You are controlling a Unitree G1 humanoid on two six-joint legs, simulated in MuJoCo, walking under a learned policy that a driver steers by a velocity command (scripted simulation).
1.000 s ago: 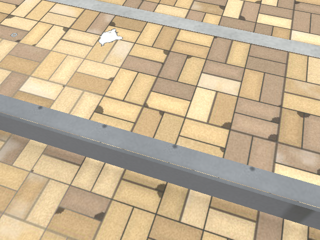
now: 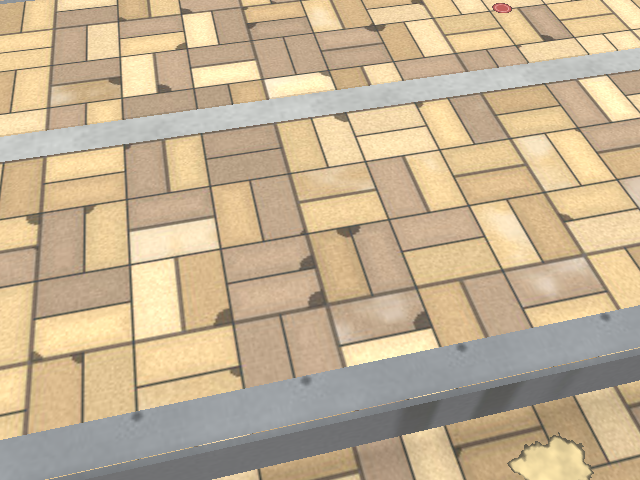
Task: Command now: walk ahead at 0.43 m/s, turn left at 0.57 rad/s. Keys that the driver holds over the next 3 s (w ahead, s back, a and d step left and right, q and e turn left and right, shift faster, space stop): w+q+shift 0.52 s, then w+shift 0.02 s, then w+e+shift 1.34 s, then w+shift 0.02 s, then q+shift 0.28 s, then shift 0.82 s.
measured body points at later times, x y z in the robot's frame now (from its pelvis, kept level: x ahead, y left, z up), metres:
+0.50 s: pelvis +0.22 +0.14 -0.03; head +0.26 +0.17 +0.41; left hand +0.19 +0.43 -0.14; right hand +0.49 -0.03 -0.12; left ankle +0.24 +0.21 -0.74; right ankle +0.12 -0.09 -0.59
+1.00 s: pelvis +0.63 +0.35 +0.11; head +0.60 +0.36 +0.56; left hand +0.52 +0.57 -0.04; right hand +0.92 +0.25 +0.09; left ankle +0.51 +0.46 -0.36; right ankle +0.63 +0.29 -0.58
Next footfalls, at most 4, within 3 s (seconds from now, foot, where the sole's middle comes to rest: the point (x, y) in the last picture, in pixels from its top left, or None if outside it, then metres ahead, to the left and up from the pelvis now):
0.42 left None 0.28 0.23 -0.77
0.84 right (168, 358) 0.66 0.31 -0.61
1.22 left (29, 245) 0.96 0.66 -0.61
1.66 right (172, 124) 1.37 0.39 -0.61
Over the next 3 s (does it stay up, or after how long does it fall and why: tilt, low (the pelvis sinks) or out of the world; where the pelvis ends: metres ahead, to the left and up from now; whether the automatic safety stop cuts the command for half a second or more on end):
stays up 1.73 0.28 0.16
